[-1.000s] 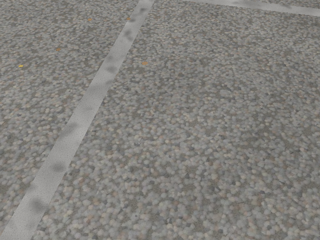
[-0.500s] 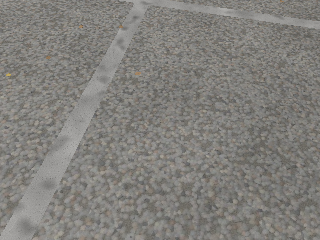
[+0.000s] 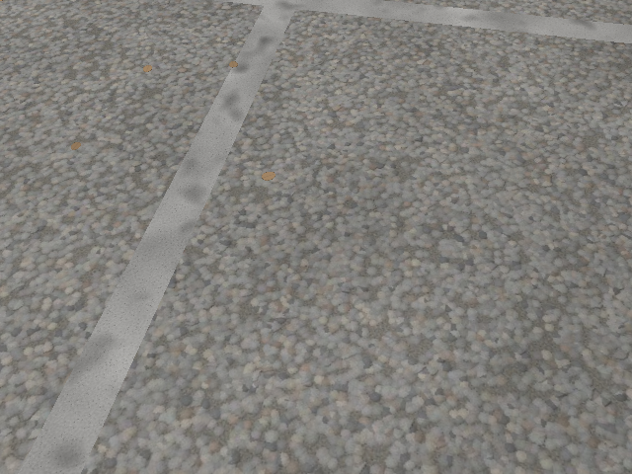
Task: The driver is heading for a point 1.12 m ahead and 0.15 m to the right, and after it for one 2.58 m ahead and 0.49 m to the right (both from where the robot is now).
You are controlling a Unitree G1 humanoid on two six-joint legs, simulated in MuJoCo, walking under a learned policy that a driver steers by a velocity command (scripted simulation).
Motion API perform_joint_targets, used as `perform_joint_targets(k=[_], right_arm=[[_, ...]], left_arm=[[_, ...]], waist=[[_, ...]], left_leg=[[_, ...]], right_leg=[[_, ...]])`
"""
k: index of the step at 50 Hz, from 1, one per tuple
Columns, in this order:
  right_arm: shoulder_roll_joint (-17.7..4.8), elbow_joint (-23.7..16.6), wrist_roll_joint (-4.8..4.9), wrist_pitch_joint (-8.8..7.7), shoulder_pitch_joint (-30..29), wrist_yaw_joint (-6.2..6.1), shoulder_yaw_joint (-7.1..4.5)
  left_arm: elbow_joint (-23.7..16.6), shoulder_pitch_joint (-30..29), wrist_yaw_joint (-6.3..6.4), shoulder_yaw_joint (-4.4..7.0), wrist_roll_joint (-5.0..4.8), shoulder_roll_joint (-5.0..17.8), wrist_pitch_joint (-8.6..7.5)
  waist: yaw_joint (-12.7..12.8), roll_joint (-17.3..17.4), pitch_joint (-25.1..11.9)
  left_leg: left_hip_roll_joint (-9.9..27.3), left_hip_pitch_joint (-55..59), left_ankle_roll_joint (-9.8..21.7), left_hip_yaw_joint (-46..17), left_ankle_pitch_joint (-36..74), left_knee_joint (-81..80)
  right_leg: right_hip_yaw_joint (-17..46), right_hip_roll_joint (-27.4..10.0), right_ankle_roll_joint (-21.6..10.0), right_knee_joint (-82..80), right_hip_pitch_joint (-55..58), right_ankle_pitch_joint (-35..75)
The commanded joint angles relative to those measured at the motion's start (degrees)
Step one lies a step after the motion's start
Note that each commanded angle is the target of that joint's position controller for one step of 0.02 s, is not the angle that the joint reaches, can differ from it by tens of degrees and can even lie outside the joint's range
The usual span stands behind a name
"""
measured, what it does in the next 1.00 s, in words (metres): walks ahead: left foot, then right foot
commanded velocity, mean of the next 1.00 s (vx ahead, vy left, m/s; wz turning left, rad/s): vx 0.50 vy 0.00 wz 0.00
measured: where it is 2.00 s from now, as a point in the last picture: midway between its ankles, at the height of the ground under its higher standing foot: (336, 232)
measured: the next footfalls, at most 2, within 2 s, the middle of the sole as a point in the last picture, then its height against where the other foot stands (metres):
left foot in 0.40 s outside the picture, level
right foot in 0.94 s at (376, 363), level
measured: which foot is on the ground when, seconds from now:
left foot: up 0.00-0.38, down 0.40-0.96, up 0.98-1.00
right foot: down 0.00-0.42, up 0.44-0.92, down 0.94-1.00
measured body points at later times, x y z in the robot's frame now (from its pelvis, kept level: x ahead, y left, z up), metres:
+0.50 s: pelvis +0.29 +0.06 +0.00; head +0.33 +0.07 +0.44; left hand +0.30 +0.33 -0.15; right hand +0.47 -0.20 -0.10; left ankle +0.37 +0.15 -0.73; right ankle +0.13 -0.08 -0.65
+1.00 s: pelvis +0.58 +0.00 -0.01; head +0.61 -0.01 +0.44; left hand +0.77 +0.25 -0.10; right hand +0.58 -0.28 -0.15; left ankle +0.40 +0.15 -0.67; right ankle +0.68 -0.09 -0.73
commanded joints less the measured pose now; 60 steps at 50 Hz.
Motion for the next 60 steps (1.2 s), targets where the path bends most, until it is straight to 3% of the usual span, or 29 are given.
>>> perform_joint_targets(k=[1,6,10,15,18,19,20,21,22,23,24,25,26,27,29,31,37,41,44,46,47,48,49,50,51,52,53,55,60], right_arm=[[-3.7,-2.7,-0.49,0.35,3.3,-0.51,-1.3],[-4.0,-5.9,-1.49,0.74,-6.3,-0.64,-1.37],[-2.4,-8.0,-1.09,-0.26,-14.9,0.31,-0.51],[-3.0,-11.3,-0.41,-0.96,-22.5,2.12,-0.05],[-5.2,-11.4,-0.36,-1.36,-19.8,2.81,-0.69],[-6.8,-10.0,-0.45,-1.45,-14.5,2.7,-1.54],[-9.8,-7.1,-0.62,-1.45,-4.9,2.23,-3.03],[-14.4,-5.1,-1.33,-1.13,6.1,1.57,-4.21],[-16.7,-3.7,-1.27,-0.77,7.5,1.98,-4.6],[-10.4,-4.4,-0.75,-0.73,6.2,1.97,-2.99],[-8.5,-5.2,-0.83,-0.77,1.5,1.69,-2.3],[-7.8,-6.0,-1.15,-0.78,-2.6,1.68,-1.98],[-6.3,-6.3,-1.49,-0.85,-5.2,1.82,-1.6],[-5.3,-6.2,-2.07,-1.03,-6.2,1.91,-1.27],[-5.5,-5.5,-1.63,-1.51,-6.1,2.11,-1.37],[-7.0,-4.4,-1.46,-1.72,-5.2,1.78,-1.78],[-8.8,-1.6,-0.87,-0.84,-0.5,0.46,-2.09],[-9.5,0.9,-0.28,0.13,3.2,0.23,-2.41],[-10.4,1.5,-0.15,1.11,2.5,-0.18,-2.91],[-10.2,1.1,-0.38,1.86,0.6,-0.34,-2.74],[-8.2,0.2,-1.19,1.99,1.2,-0.48,-1.78],[-1.3,-0.8,-1.61,0.81,8.4,0.17,0.33],[-3.6,0.4,-0.85,-0.66,7.4,0.55,0.02],[-8.4,-1.1,0.89,-1.57,2.0,0.94,-1.32],[-8.6,-2.1,1.13,-1.91,-2.0,0.79,-1.31],[-8.1,-2.4,0.31,-1.73,-4.0,0.42,-1.48],[-7.5,-2.1,-0.27,-1.06,-3.4,0.14,-1.79],[-5.0,-1.4,-0.6,0.32,-1.3,0.01,-1.5],[-4.1,-4.0,-1.39,0.81,-9.0,-0.1,-1.49]], left_arm=[[-2.2,-0.2,-0.24,1.12,0.42,5.1,-1.42],[0.3,4.7,1.13,1.74,-0.04,8.1,-1.44],[1.9,9.0,1.93,1.79,-0.81,9.3,-0.76],[4.5,14.3,2.1,1.96,-1.17,9.8,0.9],[4.5,13.3,2.42,2.44,-1.22,11.0,1.89],[4.2,11.9,2.47,2.45,-1.2,11.3,2.21],[3.7,11.6,2.54,1.84,-0.8,9.9,2.41],[1.9,12.4,2.68,0.61,0.64,7.2,2.16],[2.0,19.8,1.86,-1.27,-0.13,0.1,0.69],[2.4,15.1,1.62,0.27,-1.62,7.4,-0.56],[0.5,9.4,1.41,1.01,-2.85,9.7,-1.37],[0.1,6.8,1.76,0.9,-2.54,9.0,-1.57],[-0.1,5.5,1.97,1.2,-1.53,8.4,-1.32],[0.1,6.8,1.91,1.27,-1.25,7.5,-0.7],[0.4,8.3,2.0,0.97,-1.06,5.2,0.58],[-0.9,5.5,2.21,0.88,-0.59,4.8,1.27],[-4.6,-6.8,1.41,0.11,-0.55,3.1,0.53],[-7.0,-12.2,0.35,0.08,-1.1,3.9,0.1],[-7.4,-10.8,-0.41,0.65,-1.05,5.7,-0.33],[-4.2,0.4,-0.09,2.48,-0.85,8.8,-0.38],[-1.6,10.7,0.45,3.81,-0.48,12.2,-0.24],[-0.4,16.3,0.73,5.22,0.19,18.2,0.21],[-0.3,17.0,0.49,3.92,-0.57,13.6,0.34],[-1.0,12.3,0.57,2.93,-0.78,10.8,0.15],[-2.1,7.7,0.67,2.42,-0.57,9.1,0.1],[-2.5,4.3,0.52,1.92,-0.14,7.4,-0.01],[-2.7,2.4,0.37,1.42,0.42,5.8,-0.32],[-2.1,2.2,0.19,1.48,0.35,5.8,-0.85],[0.5,6.5,1.51,2.1,-0.09,8.1,-0.79]], waist=[[-1.3,-6.2,-3.4],[0.3,-3.7,0.3],[3.5,-3.4,1.3],[5.6,-3.6,2.7],[2.6,-5.7,0.2],[-0.6,-6.2,-3.2],[-4.9,-5.4,-9.6],[-8.1,2.0,-19.3],[-3.5,17.1,-25.3],[-6.1,9.7,-21.4],[-5.4,7.0,-13.2],[-3.6,2.0,-8.9],[-2.2,0.7,-5.6],[-0.3,2.2,-5.2],[1.2,2.4,-4.4],[1.3,1.7,-2.3],[-2.4,1.4,0.6],[-3.7,1.7,2.0],[-1.5,2.6,0.6],[4.6,2.7,-6.0],[8.1,-0.6,-13.9],[5.7,-14.8,-21.9],[6.9,-15.8,-25.1],[6.5,-11.6,-15.7],[5.0,-7.5,-10.1],[3.3,-4.9,-5.9],[1.3,-5.8,-4.4],[-0.4,-6.7,-4.1],[0.8,-4.4,-1.2]], left_leg=[[5.8,-8.4,0.0,-2.4,4.9,-1.0],[6.7,-16.2,-2.6,-1.4,17.7,-15.6],[4.0,-13.5,-2.8,1.4,27.6,-30.2],[2.2,-16.0,-1.4,1.5,23.2,-37.8],[0.0,-10.0,0.9,2.8,16.0,-40.1],[-1.9,-2.1,2.3,4.6,15.4,-41.4],[-1.8,12.2,4.3,4.4,16.9,-40.8],[10.0,30.6,8.4,-9.2,18.4,-38.6],[20.5,47.5,17.3,-36.5,5.6,-46.1],[18.6,45.2,14.9,-36.7,-0.7,-49.7],[16.7,37.6,12.3,-27.7,2.4,-50.9],[14.6,29.5,11.3,-21.7,9.2,-52.5],[12.5,23.3,10.9,-17.2,14.2,-54.3],[11.2,19.5,10.6,-14.3,16.8,-56.0],[10.1,15.7,11.4,-10.6,20.3,-58.7],[9.9,14.1,11.9,-7.6,23.2,-60.5],[6.7,14.5,9.1,-0.2,22.1,-62.1],[10.2,22.3,8.6,-1.2,21.4,-59.5],[12.4,27.4,7.0,-1.8,28.3,-54.9],[9.1,25.9,5.0,1.1,43.9,-41.7],[5.9,17.0,3.1,3.4,36.4,-26.9],[-4.1,-7.0,-1.3,5.1,9.8,-4.0],[-5.9,-15.4,-1.1,-3.3,-13.8,4.8],[-2.3,-20.9,0.0,-4.1,-11.0,8.2],[1.0,-20.5,0.6,-2.4,-5.4,6.0],[3.2,-18.2,0.4,-1.4,-1.0,2.1],[4.9,-14.5,0.3,-1.8,2.0,-1.0],[5.6,-10.6,-0.5,-1.4,4.5,-3.8],[5.9,-16.8,-2.8,-0.7,17.2,-17.9]], right_leg=[[18.1,-14.8,-9.3,-18.9,6.4,-2.6],[12.1,-14.1,-9.9,-21.8,7.4,4.1],[7.7,-12.4,-7.7,-21.5,9.9,6.0],[8.6,-16.3,-7.4,-17.0,20.9,8.8],[9.0,-17.8,-5.8,-11.1,25.3,21.0],[7.5,-16.3,-4.8,-4.9,24.9,31.1],[5.1,-13.1,-3.1,6.4,20.4,33.9],[2.3,-9.1,-1.1,25.4,7.7,16.5],[4.7,1.4,2.0,42.6,-15.0,-23.2],[11.1,-1.8,1.2,48.0,-21.5,-25.0],[9.6,-4.7,0.4,47.7,-24.5,-19.5],[8.0,-7.6,0.7,45.2,-22.4,-14.1],[7.5,-9.2,1.3,41.8,-20.5,-11.0],[7.9,-10.5,1.6,40.1,-17.0,-8.8],[7.2,-11.1,2.6,37.2,-14.9,-7.5],[6.7,-11.6,4.0,32.7,-17.4,-4.0],[3.6,-8.9,4.7,10.7,-15.5,13.6],[4.4,-7.9,3.1,4.8,-17.1,12.1],[3.9,-6.8,0.8,2.8,-14.2,5.8],[0.6,-3.2,-1.5,1.2,1.8,4.3],[6.0,-8.4,-4.2,3.7,18.5,6.0],[32.4,-22.6,-13.7,0.0,40.8,-3.0],[46.5,-25.2,-15.5,-8.8,43.2,-10.7],[38.8,-23.5,-12.3,-9.8,36.1,-13.3],[31.0,-21.3,-10.4,-10.9,27.4,-10.2],[25.4,-19.0,-9.4,-12.8,19.3,-5.2],[21.3,-16.9,-8.4,-14.6,14.2,-1.2],[17.3,-15.5,-8.8,-17.4,9.8,3.2],[10.8,-14.5,-8.8,-20.0,11.5,10.9]])
Velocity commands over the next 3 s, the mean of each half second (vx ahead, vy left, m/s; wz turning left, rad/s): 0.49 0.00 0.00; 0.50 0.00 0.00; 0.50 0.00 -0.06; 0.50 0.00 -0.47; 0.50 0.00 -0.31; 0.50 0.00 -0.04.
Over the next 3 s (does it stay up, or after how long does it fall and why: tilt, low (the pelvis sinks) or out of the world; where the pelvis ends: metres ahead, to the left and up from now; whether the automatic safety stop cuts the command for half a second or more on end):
stays up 1.65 -0.26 0.01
